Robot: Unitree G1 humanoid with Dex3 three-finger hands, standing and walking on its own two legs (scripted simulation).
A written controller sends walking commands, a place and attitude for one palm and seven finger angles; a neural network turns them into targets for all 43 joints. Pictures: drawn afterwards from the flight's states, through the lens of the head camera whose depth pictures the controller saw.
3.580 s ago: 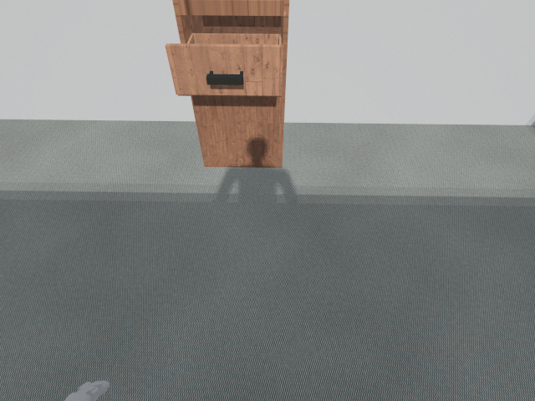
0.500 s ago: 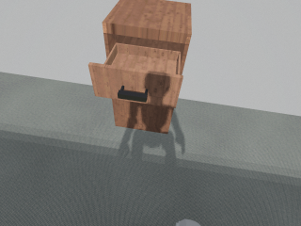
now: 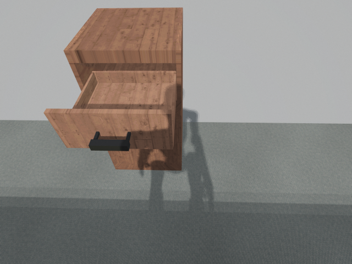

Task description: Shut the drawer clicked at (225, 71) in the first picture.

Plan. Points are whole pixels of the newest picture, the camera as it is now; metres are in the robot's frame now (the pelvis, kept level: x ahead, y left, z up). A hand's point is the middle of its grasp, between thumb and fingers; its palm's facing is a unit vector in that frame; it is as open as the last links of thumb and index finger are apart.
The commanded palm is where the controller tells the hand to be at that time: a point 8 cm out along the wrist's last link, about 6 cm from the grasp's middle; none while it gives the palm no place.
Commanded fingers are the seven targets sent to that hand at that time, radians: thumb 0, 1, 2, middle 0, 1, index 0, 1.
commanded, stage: take the last steps up to it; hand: left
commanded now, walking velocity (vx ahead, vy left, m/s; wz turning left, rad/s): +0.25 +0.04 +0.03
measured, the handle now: (111, 139) +0.50 +0.23 -0.06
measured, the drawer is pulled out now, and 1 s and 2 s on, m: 0.28 0.28 0.28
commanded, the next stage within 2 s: come to a stop and stand still in 0.42 s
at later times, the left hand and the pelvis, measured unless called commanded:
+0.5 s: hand out of the picture +0.05 +0.21 -0.18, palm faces +0.09 -0.99 -0.13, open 7.4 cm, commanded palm none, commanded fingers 0.00 0.90 0.90 -0.20 -0.30 -0.20 -0.30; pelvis +0.11 +0.06 +0.00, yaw -1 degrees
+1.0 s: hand (106, 256) +0.18 +0.20 -0.16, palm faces +0.02 -0.96 -0.26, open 7.3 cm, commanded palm none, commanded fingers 0.00 0.90 0.90 -0.20 -0.30 -0.20 -0.30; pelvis +0.13 +0.01 +0.00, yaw +0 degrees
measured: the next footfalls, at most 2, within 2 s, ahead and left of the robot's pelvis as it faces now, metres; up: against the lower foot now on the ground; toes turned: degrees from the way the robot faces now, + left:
left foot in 0.36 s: +0.19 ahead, +0.14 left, +0.00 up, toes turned +7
right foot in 0.80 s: +0.19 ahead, -0.08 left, +0.00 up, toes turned -3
